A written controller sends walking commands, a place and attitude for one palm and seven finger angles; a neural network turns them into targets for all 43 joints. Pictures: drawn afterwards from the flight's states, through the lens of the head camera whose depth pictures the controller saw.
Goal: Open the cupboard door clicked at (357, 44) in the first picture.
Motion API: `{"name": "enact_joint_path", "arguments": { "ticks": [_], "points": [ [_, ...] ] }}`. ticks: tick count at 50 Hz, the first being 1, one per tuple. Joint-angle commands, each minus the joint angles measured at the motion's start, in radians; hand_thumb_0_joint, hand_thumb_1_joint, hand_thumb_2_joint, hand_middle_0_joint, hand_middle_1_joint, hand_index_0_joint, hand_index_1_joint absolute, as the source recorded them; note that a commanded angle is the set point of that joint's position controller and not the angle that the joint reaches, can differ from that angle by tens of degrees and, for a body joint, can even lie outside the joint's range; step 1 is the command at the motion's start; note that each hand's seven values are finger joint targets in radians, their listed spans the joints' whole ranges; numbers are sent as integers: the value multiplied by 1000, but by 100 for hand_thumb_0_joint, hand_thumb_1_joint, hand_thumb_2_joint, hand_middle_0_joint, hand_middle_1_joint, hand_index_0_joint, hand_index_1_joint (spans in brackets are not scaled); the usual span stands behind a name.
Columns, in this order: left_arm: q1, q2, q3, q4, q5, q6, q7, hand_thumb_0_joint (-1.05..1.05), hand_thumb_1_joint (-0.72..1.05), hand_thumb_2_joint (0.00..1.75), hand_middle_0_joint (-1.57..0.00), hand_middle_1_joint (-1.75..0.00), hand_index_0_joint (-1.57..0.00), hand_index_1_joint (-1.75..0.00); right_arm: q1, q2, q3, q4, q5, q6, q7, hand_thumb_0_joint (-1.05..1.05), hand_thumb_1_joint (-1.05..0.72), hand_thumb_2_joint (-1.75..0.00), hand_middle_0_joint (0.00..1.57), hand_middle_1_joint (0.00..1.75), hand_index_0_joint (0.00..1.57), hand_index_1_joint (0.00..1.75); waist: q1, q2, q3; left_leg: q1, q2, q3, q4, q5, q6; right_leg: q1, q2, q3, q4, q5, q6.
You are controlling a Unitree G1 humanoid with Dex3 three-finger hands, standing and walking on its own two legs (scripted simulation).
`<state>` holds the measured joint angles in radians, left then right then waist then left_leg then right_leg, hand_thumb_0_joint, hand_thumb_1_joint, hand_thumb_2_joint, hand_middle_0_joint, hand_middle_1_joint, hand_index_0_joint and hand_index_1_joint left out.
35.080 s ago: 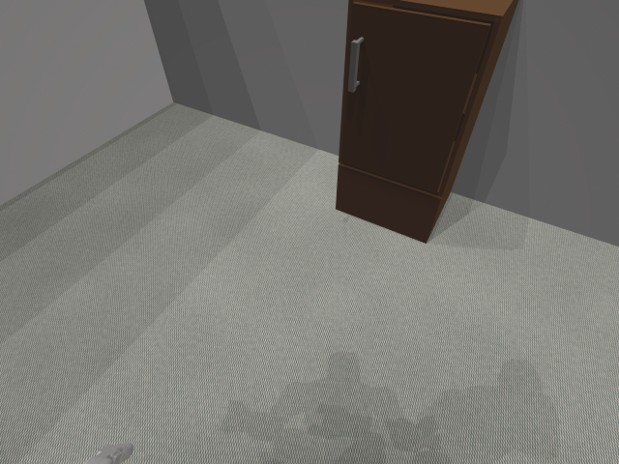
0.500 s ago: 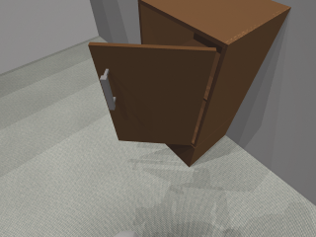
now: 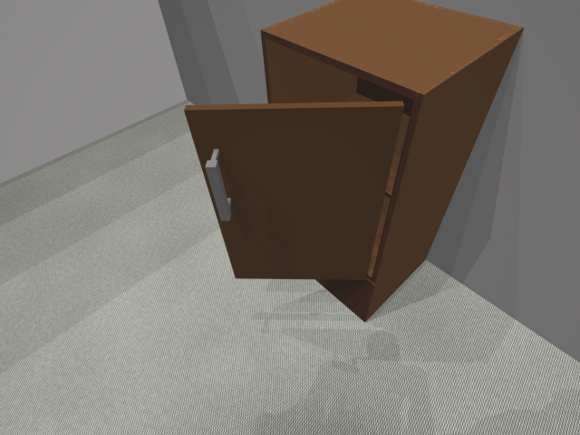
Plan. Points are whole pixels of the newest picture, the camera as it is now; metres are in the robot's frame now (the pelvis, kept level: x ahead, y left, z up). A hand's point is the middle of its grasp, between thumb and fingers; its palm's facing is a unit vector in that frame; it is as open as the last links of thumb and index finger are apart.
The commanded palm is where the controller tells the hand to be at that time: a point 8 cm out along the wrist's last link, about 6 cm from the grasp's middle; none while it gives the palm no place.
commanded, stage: come to a stop and stand still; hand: left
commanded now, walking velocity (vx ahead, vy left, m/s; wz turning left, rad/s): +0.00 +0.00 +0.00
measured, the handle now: (221, 186) +0.60 +0.20 -0.04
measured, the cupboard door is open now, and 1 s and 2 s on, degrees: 45 45 45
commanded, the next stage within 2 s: look again from close up in 0.96 s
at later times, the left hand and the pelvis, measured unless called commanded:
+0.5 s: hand out of the picture +0.06 +0.14 -0.16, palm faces +0.00 -0.97 -0.24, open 7.3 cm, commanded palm none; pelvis +0.02 -0.05 +0.00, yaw +0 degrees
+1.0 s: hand out of the picture +0.05 +0.11 -0.16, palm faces +0.03 -0.97 -0.22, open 7.4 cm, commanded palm none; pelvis +0.03 -0.08 +0.01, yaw +1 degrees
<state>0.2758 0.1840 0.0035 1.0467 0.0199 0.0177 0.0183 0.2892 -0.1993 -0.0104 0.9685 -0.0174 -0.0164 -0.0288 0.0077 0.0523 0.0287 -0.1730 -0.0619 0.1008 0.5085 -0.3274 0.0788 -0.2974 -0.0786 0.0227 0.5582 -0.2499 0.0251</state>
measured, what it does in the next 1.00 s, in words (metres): shifts its weight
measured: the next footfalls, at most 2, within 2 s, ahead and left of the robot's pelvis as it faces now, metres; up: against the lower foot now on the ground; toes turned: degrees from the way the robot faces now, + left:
none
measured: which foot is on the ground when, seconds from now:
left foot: down 0.00-1.00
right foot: down 0.00-1.00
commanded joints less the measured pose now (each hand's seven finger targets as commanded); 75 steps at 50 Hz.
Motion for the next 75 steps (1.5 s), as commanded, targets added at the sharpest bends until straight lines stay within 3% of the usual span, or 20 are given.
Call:
{"name": "enact_joint_path", "arguments": {
  "ticks": [1, 7, 12, 20, 33, 60, 75],
  "points": [
    [-4, 103, 20, -42, -2, -27, 9, 0, 90, 90, -20, -30, -20, -30, 27, -122, -16, -37, -3, -29, -4, 0, -90, -90, 20, 30, 20, 30, -4, -48, 27, -70, 180, -198, -210, 162, -22, 37, 0, 15, -48, 67, -56],
    [-3, 114, 19, -17, -6, -32, 12, 0, 90, 90, -20, -30, -20, -30, 30, -116, -9, 12, 0, -33, -7, 0, -90, -90, 20, 30, 20, 30, -7, -62, -11, 2, 175, -152, -167, 308, -26, 60, -16, 21, -52, 151, -53],
    [-6, 109, 16, -3, -6, -32, 14, 0, 90, 90, -20, -30, -20, -30, 32, -99, -3, 46, 1, -29, -7, 0, -90, -90, 20, 30, 20, 30, -7, -68, 13, -9, 168, -138, -164, 275, -30, 71, -22, 28, -64, 176, -52],
    [-9, 105, 17, 12, -8, -39, 14, 0, 90, 90, -20, -30, -20, -30, 33, -81, 0, 84, 0, -28, -9, 0, -90, -90, 20, 30, 20, 30, -6, -52, -4, 12, 163, -121, -153, 259, -40, 92, -30, 45, -84, 234, -66],
    [-30, 135, 26, 13, -8, -53, 13, 0, 90, 90, -20, -30, -20, -30, 33, -78, -5, 110, 1, -19, -8, 0, -90, -90, 20, 30, 20, 30, -11, -89, -19, 21, 157, -99, -129, 218, -61, 133, -48, 68, -133, 318, -86],
    [-25, 121, 26, 26, -12, -50, 9, 0, 90, 90, -20, -30, -20, -30, 46, -65, 0, 134, 0, -16, -8, 0, -90, -90, 20, 30, 20, 30, -5, -61, 15, 8, 168, -105, -172, 171, -69, 130, -29, 58, -202, 168, -82],
    [-1, 97, 21, 37, -12, -50, 11, 0, 90, 90, -20, -30, -20, -30, 70, -46, 3, 147, 2, -18, -11, 0, -90, -90, 20, 30, 20, 30, -4, -60, 17, 1, 171, -113, -178, 190, -64, 137, -26, 44, -183, 196, -79]
  ]
}}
